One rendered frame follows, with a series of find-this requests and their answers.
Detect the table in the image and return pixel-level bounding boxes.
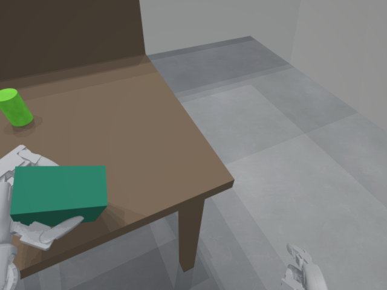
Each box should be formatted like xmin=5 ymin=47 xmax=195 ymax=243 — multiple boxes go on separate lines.
xmin=0 ymin=0 xmax=235 ymax=279

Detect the sponge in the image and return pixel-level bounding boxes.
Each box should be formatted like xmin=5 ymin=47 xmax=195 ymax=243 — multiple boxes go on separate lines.
xmin=10 ymin=166 xmax=108 ymax=227

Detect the robot left forearm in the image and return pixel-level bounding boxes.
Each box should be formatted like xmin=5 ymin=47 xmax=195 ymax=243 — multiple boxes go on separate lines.
xmin=0 ymin=243 xmax=21 ymax=290

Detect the robot left hand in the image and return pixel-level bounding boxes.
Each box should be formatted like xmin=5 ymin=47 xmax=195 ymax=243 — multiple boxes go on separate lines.
xmin=0 ymin=145 xmax=84 ymax=251

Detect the robot right hand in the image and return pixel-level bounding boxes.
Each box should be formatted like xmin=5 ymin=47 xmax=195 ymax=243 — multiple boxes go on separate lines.
xmin=281 ymin=243 xmax=328 ymax=290

